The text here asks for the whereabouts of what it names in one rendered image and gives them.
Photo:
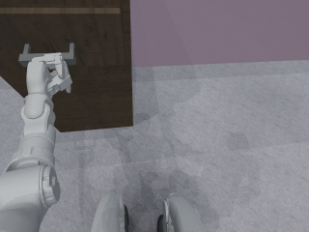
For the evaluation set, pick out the cabinet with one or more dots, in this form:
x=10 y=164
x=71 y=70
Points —
x=100 y=96

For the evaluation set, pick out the left robot hand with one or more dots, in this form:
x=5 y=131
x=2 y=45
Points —
x=38 y=76

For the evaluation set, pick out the drawer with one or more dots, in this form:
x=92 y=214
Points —
x=95 y=31

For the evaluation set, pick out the right robot shin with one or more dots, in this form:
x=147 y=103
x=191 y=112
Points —
x=168 y=227

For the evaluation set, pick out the right robot thigh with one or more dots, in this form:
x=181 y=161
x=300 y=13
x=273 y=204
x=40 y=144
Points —
x=181 y=215

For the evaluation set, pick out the handle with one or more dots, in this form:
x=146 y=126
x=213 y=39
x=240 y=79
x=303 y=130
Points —
x=27 y=57

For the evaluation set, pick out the left robot forearm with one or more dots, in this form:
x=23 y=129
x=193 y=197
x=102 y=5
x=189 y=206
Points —
x=37 y=141

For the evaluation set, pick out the robot left upper arm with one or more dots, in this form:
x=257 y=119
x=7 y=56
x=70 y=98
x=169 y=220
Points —
x=26 y=194

